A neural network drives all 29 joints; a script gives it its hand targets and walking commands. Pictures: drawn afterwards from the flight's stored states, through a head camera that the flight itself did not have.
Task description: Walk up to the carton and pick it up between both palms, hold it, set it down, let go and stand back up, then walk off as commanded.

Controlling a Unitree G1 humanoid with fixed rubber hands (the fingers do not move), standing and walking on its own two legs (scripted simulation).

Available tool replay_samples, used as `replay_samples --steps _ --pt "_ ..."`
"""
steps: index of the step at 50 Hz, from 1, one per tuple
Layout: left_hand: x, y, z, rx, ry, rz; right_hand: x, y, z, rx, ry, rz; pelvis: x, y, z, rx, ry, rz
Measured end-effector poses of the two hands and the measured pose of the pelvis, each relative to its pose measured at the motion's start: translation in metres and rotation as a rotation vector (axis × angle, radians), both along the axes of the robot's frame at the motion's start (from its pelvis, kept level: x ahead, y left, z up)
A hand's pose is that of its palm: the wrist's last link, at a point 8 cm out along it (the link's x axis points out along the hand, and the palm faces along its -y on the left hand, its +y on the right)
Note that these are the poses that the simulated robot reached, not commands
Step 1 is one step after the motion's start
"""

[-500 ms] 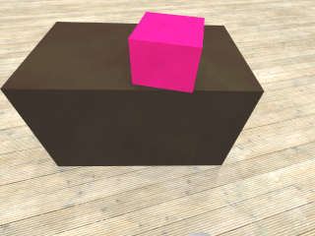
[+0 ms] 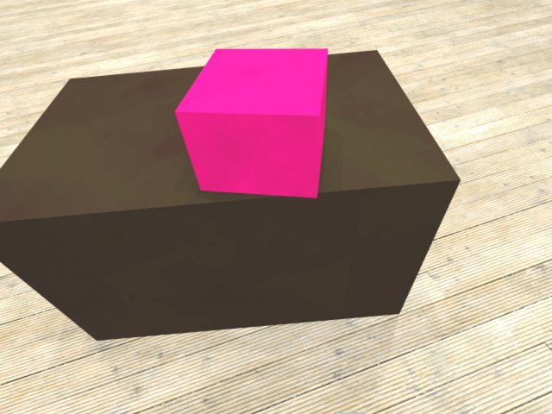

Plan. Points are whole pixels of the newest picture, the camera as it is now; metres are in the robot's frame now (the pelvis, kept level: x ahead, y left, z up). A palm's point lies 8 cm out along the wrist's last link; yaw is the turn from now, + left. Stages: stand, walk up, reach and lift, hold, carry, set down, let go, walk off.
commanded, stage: walk up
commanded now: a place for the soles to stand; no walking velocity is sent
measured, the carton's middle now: (264, 119) +0.72 +0.04 +0.04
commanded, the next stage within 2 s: none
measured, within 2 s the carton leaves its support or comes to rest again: neither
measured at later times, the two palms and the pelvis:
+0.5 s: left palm (77, 402) +0.19 +0.36 -0.12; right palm (474, 396) +0.16 -0.25 -0.09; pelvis +0.13 +0.06 +0.01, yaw +0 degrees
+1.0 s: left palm (120, 336) +0.29 +0.31 -0.10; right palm (467, 337) +0.26 -0.29 -0.12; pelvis +0.22 +0.01 +0.00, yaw -1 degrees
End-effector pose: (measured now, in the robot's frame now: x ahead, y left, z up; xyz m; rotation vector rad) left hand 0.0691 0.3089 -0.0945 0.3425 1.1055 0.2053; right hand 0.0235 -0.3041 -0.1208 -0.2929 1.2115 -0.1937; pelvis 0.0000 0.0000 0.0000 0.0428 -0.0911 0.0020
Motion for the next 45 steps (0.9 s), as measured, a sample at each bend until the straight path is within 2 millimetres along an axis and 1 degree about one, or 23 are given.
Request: replay_samples --steps 2,5,10,15,19,21,25,30,33,36,41,43,45 --pt "0.011 -0.004 0.005 -0.001 -0.014 -0.001 0.014 -0.002 0.004 0.007 -0.018 0.004 0.009 -0.002 0.004 0.002 -0.010 0.000" --pt "0.026 -0.005 0.010 -0.005 -0.032 -0.002 0.029 -0.002 0.008 0.010 -0.022 0.003 0.023 -0.003 0.008 0.001 -0.022 0.001" --pt "0.052 0.001 0.010 -0.017 -0.039 -0.003 0.054 0.004 0.016 -0.001 -0.014 0.002 0.048 0.005 0.012 -0.011 -0.023 0.003" --pt "0.074 0.016 0.001 -0.040 -0.011 0.001 0.082 0.018 0.022 -0.024 -0.002 0.012 0.075 0.022 0.012 -0.035 0.005 0.008" --pt "0.092 0.033 -0.016 -0.070 0.019 0.011 0.112 0.036 0.026 -0.058 -0.017 0.033 0.098 0.042 0.006 -0.065 0.031 0.015" --pt "0.102 0.040 -0.023 -0.082 0.035 0.008 0.122 0.045 0.028 -0.071 -0.035 0.029 0.108 0.051 0.004 -0.058 0.029 0.010" --pt "0.121 0.050 -0.021 -0.085 0.047 0.002 0.138 0.054 0.035 -0.082 -0.029 0.022 0.126 0.060 0.008 -0.063 0.040 0.004" --pt "0.137 0.058 -0.017 -0.065 0.068 0.004 0.157 0.053 0.037 -0.086 -0.016 0.024 0.146 0.059 0.010 -0.064 0.052 0.007" --pt "0.151 0.054 -0.014 -0.052 0.067 0.001 0.169 0.048 0.034 -0.077 -0.019 0.019 0.158 0.053 0.010 -0.054 0.047 0.004" --pt "0.165 0.046 -0.011 -0.038 0.067 -0.004 0.179 0.039 0.027 -0.062 -0.012 0.011 0.170 0.043 0.008 -0.037 0.051 -0.001" --pt "0.188 0.023 -0.015 -0.003 0.052 0.000 0.203 0.021 0.001 -0.027 -0.007 -0.005 0.191 0.021 -0.006 -0.021 0.030 -0.009" --pt "0.196 0.012 -0.012 -0.012 0.037 0.004 0.211 0.018 0.000 -0.017 -0.013 -0.014 0.198 0.016 -0.003 -0.019 0.015 -0.012" --pt "0.205 0.005 -0.008 -0.017 0.026 0.005 0.218 0.015 0.000 -0.017 -0.020 -0.019 0.205 0.013 -0.001 -0.013 0.005 -0.014"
